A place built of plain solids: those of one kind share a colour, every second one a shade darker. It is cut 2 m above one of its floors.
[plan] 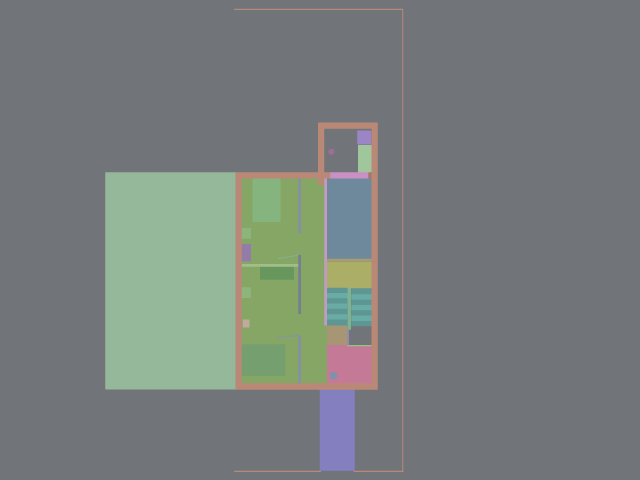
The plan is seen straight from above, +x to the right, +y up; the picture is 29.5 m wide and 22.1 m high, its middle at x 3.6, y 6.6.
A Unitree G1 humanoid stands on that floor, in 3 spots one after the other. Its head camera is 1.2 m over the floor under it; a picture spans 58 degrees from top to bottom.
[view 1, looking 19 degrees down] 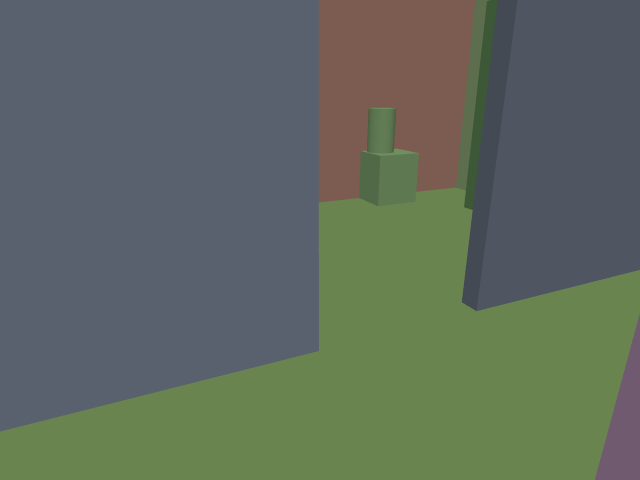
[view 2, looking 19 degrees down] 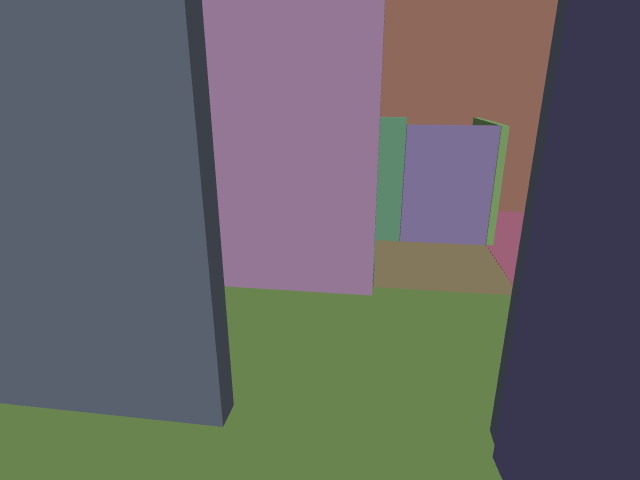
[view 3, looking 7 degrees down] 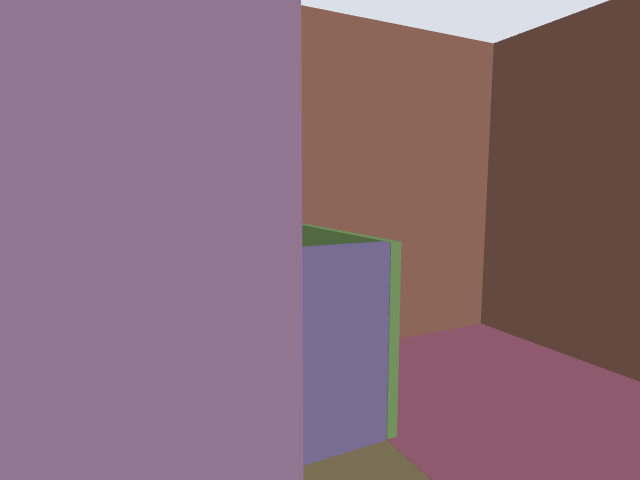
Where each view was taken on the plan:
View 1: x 4.39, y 1.47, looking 156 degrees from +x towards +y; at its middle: upper_floor_rooms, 3.69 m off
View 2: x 1.35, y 2.65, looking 8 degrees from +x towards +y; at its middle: landing_wall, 2.61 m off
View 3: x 3.26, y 2.90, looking -26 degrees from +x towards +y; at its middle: void_board_front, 2.62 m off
